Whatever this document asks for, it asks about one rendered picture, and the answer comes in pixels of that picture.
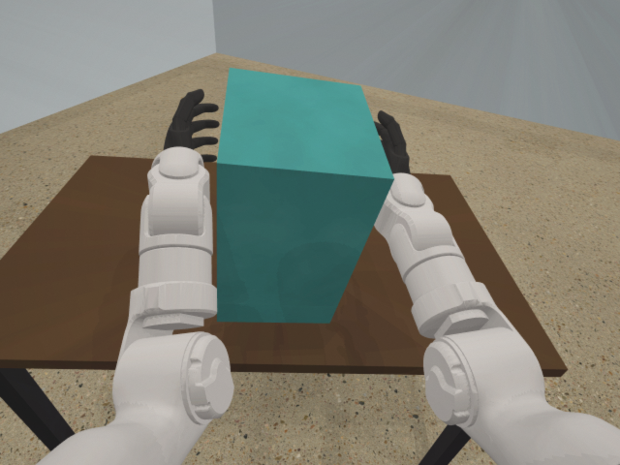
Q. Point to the robot right forearm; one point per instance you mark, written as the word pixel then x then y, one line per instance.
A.
pixel 447 299

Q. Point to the right robot upper arm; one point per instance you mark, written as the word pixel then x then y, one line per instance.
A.
pixel 488 383

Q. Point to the carton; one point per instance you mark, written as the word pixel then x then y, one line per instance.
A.
pixel 301 179

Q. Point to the robot left hand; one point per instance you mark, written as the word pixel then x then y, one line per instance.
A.
pixel 182 128

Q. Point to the left robot upper arm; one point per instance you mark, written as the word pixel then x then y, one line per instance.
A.
pixel 167 389

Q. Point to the table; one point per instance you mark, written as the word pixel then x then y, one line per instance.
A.
pixel 65 289

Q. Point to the robot left forearm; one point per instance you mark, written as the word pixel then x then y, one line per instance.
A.
pixel 175 247

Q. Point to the robot right hand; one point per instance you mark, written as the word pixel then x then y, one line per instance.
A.
pixel 393 143

